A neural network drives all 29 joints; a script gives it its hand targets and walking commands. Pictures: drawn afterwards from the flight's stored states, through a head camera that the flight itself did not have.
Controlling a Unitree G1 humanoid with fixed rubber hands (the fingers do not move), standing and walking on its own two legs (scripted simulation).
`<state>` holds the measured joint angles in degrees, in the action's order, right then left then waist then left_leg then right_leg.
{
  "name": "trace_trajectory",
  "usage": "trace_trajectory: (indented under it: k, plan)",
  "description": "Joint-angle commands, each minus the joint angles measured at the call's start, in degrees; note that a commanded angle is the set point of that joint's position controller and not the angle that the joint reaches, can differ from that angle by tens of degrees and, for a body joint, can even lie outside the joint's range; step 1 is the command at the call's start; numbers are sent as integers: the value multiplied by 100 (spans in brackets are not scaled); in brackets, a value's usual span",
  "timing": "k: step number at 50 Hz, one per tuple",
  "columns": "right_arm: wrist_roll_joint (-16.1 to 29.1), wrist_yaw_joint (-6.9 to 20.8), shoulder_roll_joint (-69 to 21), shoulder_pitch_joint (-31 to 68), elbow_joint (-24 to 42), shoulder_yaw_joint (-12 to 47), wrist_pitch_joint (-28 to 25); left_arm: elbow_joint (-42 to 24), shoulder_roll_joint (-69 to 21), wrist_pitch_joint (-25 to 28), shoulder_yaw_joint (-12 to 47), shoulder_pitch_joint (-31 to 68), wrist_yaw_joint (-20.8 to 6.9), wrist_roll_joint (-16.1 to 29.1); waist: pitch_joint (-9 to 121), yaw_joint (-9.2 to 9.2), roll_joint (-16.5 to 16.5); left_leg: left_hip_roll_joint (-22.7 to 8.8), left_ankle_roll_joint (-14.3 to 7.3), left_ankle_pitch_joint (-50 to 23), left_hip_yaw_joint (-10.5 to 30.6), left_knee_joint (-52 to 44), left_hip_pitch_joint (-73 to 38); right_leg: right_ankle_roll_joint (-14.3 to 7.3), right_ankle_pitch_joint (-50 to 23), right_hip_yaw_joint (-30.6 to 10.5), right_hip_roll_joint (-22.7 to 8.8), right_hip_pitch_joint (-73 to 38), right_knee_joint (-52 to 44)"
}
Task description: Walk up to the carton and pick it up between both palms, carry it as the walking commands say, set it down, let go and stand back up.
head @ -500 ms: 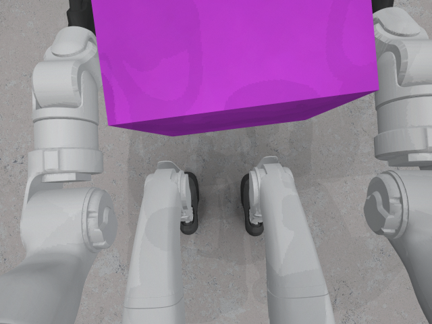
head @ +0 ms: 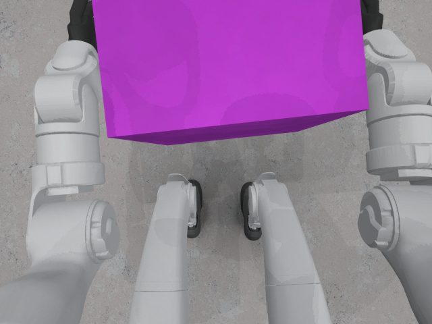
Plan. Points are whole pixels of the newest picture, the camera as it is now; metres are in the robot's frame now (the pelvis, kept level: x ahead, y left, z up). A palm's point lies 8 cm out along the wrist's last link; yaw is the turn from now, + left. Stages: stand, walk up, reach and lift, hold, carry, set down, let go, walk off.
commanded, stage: reach and lift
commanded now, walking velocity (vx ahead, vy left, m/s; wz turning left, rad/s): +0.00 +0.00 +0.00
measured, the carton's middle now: (225, 59) +0.52 -0.01 -0.09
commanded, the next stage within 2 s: none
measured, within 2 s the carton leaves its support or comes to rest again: neither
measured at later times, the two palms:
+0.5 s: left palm (74, 42) +0.48 +0.16 +0.05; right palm (420, 30) +0.48 -0.22 +0.05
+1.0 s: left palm out of the picture +0.47 +0.19 +0.14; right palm out of the picture +0.47 -0.19 +0.14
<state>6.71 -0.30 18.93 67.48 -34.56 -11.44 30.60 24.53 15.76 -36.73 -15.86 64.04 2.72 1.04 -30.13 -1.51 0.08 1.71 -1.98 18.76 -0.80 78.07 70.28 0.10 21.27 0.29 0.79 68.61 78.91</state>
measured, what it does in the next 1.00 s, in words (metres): rises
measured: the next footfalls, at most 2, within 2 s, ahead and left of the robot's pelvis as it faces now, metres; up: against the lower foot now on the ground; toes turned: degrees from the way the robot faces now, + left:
none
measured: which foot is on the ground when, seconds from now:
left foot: down 0.00-1.00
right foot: down 0.00-1.00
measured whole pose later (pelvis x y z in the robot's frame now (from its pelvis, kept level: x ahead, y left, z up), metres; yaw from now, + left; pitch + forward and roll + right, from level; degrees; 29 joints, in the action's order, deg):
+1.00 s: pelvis +0.02 +0.00 +0.11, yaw +0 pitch -3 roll -2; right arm 1.6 1.3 12.0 49.9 -26.4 -13.3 31.1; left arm 20.0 10.5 -35.3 -16.3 47.8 -1.2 -3.0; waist -28.7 -1.8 0.5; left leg 1.9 -1.8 10.4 0.7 46.5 33.6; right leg 0.2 12.0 0.3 1.0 31.5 46.0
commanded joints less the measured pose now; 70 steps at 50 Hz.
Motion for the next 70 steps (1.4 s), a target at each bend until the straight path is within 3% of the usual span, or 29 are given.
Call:
trace_trajectory:
  k: [1, 4, 8, 14, 16, 19, 21, 24, 26, 27, 28, 31, 32, 33, 34, 35, 37, 40, 42, 47, 52, 56, 59, 60, 61, 62, 65, 68, 70]
  plan:
    - [567, 1930, -5712, 3637, 2054, 2250, -470, -1388, -7067, 512, 3792, 3748, -1436, 1292, 14484, -372, 544, 302, 356, -843, 1449, -1787, -6065, -395, -1079, -239, 693, -2334, -1472]
    - [589, 1989, -5956, 3551, 2117, 2334, -541, -1497, -7187, 623, 3778, 3759, -1518, 1232, 14439, -442, 477, 323, 318, -809, 1393, -1978, -6228, -351, -1121, -221, 711, -2738, -1704]
    - [573, 1997, -6151, 3463, 1929, 2306, -547, -1291, -6877, 707, 3477, 3682, -1599, 973, 13994, -171, 417, 348, 229, -622, 1192, -2137, -5864, -304, -873, -306, 665, -3019, -1942]
    - [1036, 1840, -6437, 3562, 3067, 3028, -428, -2454, -6598, 759, 3893, 3897, -1642, 1199, 15291, 59, 254, 519, 130, -1501, 856, -2294, -6439, -148, -1574, -453, 673, -4660, -2289]
    - [1129, 1760, -6292, 3852, 3596, 3191, -415, -2638, -6504, 721, 3987, 3852, -1640, 1310, 15542, 3, 28, 556, 93, -1571, 898, -2304, -6638, -101, -1682, -437, 664, -4948, -2337]
    - [1071, 1658, -6362, 3785, 3660, 3222, -323, -2685, -6393, 687, 3928, 3888, -1638, 1329, 15391, 48, -53, 578, 58, -1567, 864, -2436, -6566, -70, -1745, -508, 653, -5294, -2480]
    - [1020, 1639, -6445, 3678, 3441, 3174, -254, -2359, -6353, 653, 3736, 3701, -1648, 1212, 14884, 127, -31, 538, 24, -1320, 858, -2617, -6491, -75, -1447, -576, 601, -5216, -2703]
    - [585, 1770, -6650, 3056, 1894, 2631, -215, -1267, -6446, 704, 3265, 3632, -1800, 898, 12800, 58, -32, 417, 32, -162, 803, -3003, -5485, -106, -386, -578, 496, -4666, -3055]
    - [518, 1879, -6789, 3149, 1497, 2478, -245, -757, -6589, 733, 3094, 3599, -1937, 784, 12332, 12, -24, 344, 22, 272, 856, -3242, -5495, -97, 52, -567, 445, -4593, -3300]
    - [483, 1951, -6846, 3256, 1372, 2454, -290, -552, -6538, 747, 2961, 3451, -1989, 711, 12033, 155, -116, 329, 30, 305, 870, -3374, -5484, -74, 81, -529, 448, -4632, -3397]
    - [332, 2008, -6820, 3154, 943, 2210, -294, -175, -6562, 750, 2768, 3418, -2040, 581, 11519, 65, -26, 281, 38, 615, 877, -3405, -5404, -77, 340, -501, 435, -4235, -3452]
    - [342, 2161, -6970, 2839, 857, 2175, -325, -436, -6694, 804, 2926, 3445, -2139, 589, 11753, 64, 190, 236, 84, 354, 869, -3656, -5894, -94, 73, -430, 429, -4531, -3629]
    - [358, 2192, -6953, 2847, 975, 2202, -347, -613, -6872, 845, 3035, 3593, -2149, 648, 12018, -16, 228, 234, 109, 205, 907, -3691, -6114, -126, -101, -423, 452, -4626, -3621]
    - [586, 2187, -7045, 2980, 1776, 2580, -411, -1271, -6995, 866, 3316, 3574, -2142, 853, 13192, 118, 300, 299, 124, -506, 904, -3712, -6807, -119, -792, -429, 478, -5329, -3625]
    - [667, 2165, -6975, 3111, 2204, 2712, -416, -1617, -7072, 860, 3526, 3693, -2111, 967, 13856, -33, 225, 305, 106, -859, 964, -3694, -7359, -103, -1113, -403, 503, -5468, -3638]
    - [789, 2165, -6856, 3284, 2506, 2768, -459, -1915, -6987, 881, 3608, 3772, -2046, 1022, 14107, 94, 352, 283, 126, -1166, 1039, -3654, -7630, -137, -1348, -424, 511, -5393, -3575]
    - [919, 2113, -6862, 3333, 3162, 3111, -448, -2718, -6985, 849, 4031, 3883, -1948, 1323, 15035, 53, 284, 348, 119, -1789, 1114, -3677, -8314, -121, -1906, -438, 549, -5795, -3650]
    - [893, 1975, -6532, 2986, 3843, 3324, -460, -3181, -6933, 793, 4291, 3297, -1764, 1327, 15197, -21, 224, 363, 178, -2797, 1131, -3697, -8782, -111, -2580, -423, 610, -5849, -3733]
    - [756, 1954, -6345, 2629, 3581, 3226, -405, -3148, -6972, 735, 4356, 3300, -1689, 1325, 14575, -136, 482, 288, 253, -2641, 1196, -3827, -8786, -157, -2335, -457, 574, -5609, -3872]
    - [235, 2118, -6001, 1844, 2206, 2772, -290, -1127, -7451, 473, 3982, 2024, -1770, 905, 11355, -421, 445, 66, 306, -1164, 1301, -4443, -7741, -239, -1171, -432, 426, -4670, -4349]
    - [-197, 2509, -6032, 1277, 727, 1914, -221, -186, -7615, 411, 3263, 1886, -1969, 426, 9422, -567, 568, -126, 316, 183, 1353, -4963, -7378, -338, -297, -336, 337, -4212, -4653]
    - [200, 2688, -6557, 1420, 1635, 2199, -328, -1551, -7974, 507, 3637, 2192, -1930, 681, 10815, -385, 708, -75, 350, -1119, 1363, -5036, -8588, -321, -1366, -386, 411, -5120, -4729]
    - [58, 2619, -6587, 1125, 1765, 2021, -275, -1451, -7950, 469, 3378, 1614, -1831, 554, 9991, -225, 614, -1, 396, -2011, 1098, -4961, -8406, -317, -1620, -344, 443, -4924, -4888]
    - [192, 2581, -6682, 1206, 2285, 2229, -260, -2062, -7976, 473, 3633, 1707, -1810, 716, 10461, -203, 553, 79, 386, -2309, 1012, -5014, -8674, -314, -1948, -388, 438, -5419, -4973]
    - [244, 2536, -6698, 1167, 2439, 2380, -206, -1924, -8005, 421, 3727, 1472, -1769, 708, 10402, -181, 432, 72, 407, -2508, 1006, -5028, -8773, -259, -2060, -322, 465, -5477, -5006]
    - [59, 2525, -6681, 754, 1994, 2156, -112, -1599, -7792, 380, 3413, 1036, -1725, 481, 9426, -57, 462, 59, 398, -2414, 925, -5103, -8390, -252, -1858, -343, 444, -5165, -5100]
    - [-309, 2442, -6772, -83, 1350, 1868, 132, -499, -7660, 200, 2949, 11, -1776, 104, 7306, -41, 237, 100, 351, -1688, 640, -5395, -7423, -254, -1490, -341, 421, -5223, -5376]
    - [-885, 2429, -6642, -890, 172, 1207, 391, 518, -7529, 49, 2384, -240, -1945, -226, 5116, -269, 226, 92, 343, -87, 372, -5758, -6702, -293, -229, -338, 351, -5088, -5748]
    - [-1042, 2483, -6579, -706, -104, 952, 469, 911, -7265, -2, 1948, -187, -2059, -492, 4472, -191, 313, -3, 245, 911, 348, -6026, -6342, -254, 328, -326, 386, -5244, -5752]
